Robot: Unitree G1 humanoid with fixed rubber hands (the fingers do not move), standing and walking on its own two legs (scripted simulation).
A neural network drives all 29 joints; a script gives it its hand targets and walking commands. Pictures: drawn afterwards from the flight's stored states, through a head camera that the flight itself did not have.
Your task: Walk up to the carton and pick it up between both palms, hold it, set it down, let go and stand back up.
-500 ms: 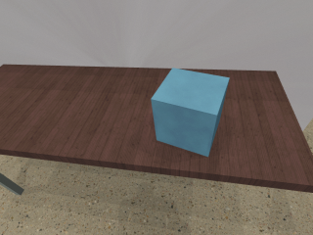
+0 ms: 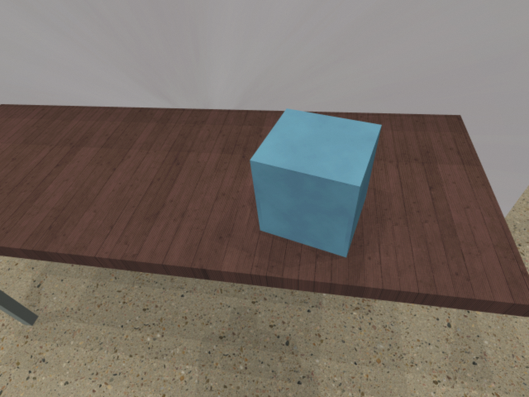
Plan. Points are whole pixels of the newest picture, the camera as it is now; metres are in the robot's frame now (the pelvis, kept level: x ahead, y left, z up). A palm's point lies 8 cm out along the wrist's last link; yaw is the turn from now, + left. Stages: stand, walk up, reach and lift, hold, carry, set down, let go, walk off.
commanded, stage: stand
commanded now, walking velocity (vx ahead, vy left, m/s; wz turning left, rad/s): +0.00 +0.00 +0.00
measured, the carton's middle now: (316, 181) +0.52 -0.06 +0.02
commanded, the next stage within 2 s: none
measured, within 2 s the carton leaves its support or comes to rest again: neither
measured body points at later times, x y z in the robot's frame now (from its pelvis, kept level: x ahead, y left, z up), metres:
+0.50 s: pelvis +0.00 -0.01 +0.00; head +0.01 -0.03 +0.45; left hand -0.02 +0.20 -0.15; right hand -0.03 -0.21 -0.17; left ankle +0.03 +0.15 -0.73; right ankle +0.08 -0.10 -0.73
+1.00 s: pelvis +0.01 +0.00 +0.00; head +0.02 -0.02 +0.45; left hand -0.01 +0.20 -0.16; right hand -0.02 -0.20 -0.17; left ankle +0.03 +0.15 -0.73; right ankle +0.08 -0.10 -0.73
